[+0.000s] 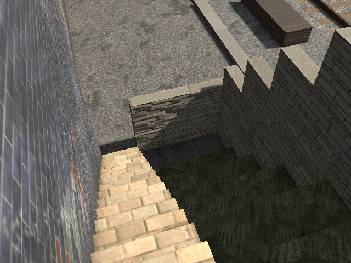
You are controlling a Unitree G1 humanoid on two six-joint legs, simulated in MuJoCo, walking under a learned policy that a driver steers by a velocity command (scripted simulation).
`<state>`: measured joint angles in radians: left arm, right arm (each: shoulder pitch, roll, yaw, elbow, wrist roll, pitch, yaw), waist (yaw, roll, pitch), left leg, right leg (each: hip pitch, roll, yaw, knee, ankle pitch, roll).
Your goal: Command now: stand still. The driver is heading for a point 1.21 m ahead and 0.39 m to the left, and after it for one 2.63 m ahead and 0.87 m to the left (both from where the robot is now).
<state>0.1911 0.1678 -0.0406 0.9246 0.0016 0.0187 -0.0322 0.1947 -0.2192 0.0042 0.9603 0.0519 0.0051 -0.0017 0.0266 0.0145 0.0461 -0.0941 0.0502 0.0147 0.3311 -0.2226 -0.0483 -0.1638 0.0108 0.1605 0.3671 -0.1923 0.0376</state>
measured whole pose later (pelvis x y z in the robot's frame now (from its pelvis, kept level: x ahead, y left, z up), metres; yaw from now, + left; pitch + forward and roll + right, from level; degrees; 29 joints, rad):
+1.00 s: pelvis -0.01 +0.00 +0.00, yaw +0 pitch -1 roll +0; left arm 0.19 0.20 -0.04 1.05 0.02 0.02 -0.04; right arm 0.30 -0.21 0.00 1.11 0.04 -0.02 0.00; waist 0.02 0.00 0.03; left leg -0.08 0.07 0.03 0.30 -0.20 -0.06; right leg -0.14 0.00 0.13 0.31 -0.15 0.04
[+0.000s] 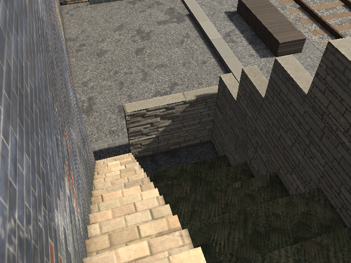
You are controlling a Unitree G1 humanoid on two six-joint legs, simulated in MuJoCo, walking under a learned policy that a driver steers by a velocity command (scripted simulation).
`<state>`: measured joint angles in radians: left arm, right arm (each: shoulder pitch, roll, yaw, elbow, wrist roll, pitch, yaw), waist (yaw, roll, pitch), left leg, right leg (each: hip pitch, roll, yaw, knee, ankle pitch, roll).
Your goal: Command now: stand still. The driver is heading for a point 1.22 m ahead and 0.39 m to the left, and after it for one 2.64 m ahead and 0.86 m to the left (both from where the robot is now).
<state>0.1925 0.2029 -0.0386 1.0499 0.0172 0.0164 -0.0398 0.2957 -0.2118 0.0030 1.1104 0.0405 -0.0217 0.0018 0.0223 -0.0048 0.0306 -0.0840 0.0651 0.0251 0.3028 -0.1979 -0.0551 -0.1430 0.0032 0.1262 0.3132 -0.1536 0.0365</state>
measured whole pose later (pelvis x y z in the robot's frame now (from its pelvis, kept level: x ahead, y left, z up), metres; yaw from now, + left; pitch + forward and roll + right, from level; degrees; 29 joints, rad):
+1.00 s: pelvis +0.21 +0.01 -0.24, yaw +2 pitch -1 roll -5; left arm 0.13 0.15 -0.01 1.06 0.02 0.06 0.07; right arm 0.47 -0.17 0.05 1.14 0.05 -0.07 -0.03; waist -0.04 0.05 -0.06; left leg -0.25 -0.02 0.00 0.75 -0.47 0.11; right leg -0.73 0.05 -0.02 1.77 -0.46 -0.05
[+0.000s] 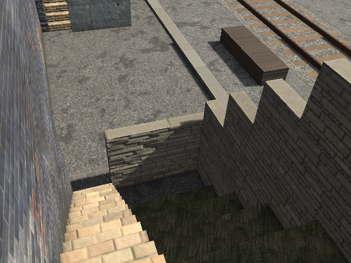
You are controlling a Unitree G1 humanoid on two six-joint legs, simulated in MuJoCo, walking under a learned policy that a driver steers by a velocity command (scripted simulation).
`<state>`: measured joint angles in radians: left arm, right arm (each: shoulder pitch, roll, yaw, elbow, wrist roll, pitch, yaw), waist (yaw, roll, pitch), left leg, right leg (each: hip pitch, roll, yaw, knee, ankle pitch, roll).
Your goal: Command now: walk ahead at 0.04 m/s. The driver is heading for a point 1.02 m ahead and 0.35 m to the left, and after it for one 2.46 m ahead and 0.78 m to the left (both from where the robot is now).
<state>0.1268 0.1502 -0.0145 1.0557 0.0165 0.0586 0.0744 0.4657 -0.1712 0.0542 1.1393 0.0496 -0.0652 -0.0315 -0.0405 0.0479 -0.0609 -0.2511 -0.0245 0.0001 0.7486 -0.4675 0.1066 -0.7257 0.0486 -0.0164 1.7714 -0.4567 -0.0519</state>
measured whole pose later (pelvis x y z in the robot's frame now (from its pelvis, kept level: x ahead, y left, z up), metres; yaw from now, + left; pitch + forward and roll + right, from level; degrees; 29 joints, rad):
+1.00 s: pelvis +0.19 +0.02 -0.24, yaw +2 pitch -1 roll +0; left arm 0.32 0.21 -0.03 0.92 0.01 -0.05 0.00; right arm 0.10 -0.20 -0.01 0.82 -0.04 -0.04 -0.05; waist -0.03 -0.01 0.01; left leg -0.94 -0.14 -0.23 1.81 -0.27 0.04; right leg -0.45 0.05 -0.05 0.91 -0.43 -0.09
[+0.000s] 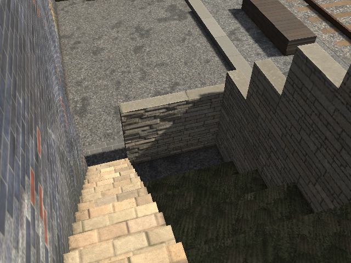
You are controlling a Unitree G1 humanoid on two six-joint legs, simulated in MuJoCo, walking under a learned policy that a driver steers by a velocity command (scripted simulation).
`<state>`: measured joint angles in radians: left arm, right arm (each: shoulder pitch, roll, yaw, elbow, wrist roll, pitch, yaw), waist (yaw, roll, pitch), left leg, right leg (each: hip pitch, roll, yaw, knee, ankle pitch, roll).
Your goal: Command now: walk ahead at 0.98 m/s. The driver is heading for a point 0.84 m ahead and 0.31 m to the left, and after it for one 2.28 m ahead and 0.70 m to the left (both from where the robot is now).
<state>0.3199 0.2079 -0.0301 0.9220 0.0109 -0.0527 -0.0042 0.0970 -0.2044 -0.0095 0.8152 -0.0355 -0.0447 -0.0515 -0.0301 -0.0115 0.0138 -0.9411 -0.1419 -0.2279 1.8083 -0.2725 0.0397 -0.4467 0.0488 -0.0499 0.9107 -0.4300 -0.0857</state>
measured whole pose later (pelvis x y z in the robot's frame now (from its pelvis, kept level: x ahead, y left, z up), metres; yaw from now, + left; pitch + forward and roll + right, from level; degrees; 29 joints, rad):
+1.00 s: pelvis +0.38 +0.20 -0.33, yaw +0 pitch -2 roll +1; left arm 0.09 0.20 -0.03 0.81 0.02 -0.02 0.00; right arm 0.50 -0.21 0.00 0.95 0.00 -0.03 -0.03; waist -0.13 -0.06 0.01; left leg -0.27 -0.17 0.08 1.53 -0.86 0.19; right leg -0.39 0.01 0.01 0.55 0.21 -0.11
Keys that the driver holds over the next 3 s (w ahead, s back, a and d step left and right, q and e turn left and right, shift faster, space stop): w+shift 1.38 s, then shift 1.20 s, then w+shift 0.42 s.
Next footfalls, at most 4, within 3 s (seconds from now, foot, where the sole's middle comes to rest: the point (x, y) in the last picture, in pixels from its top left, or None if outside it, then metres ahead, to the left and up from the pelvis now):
0.36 left None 0.21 0.25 -0.94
1.02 right None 0.48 0.10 -1.16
1.42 left None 0.65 0.41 -1.38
1.74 right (129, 252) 0.92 0.28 -1.59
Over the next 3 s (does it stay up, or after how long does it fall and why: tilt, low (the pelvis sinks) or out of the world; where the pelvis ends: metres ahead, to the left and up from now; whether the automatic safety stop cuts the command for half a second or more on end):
stays up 1.03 0.39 -0.93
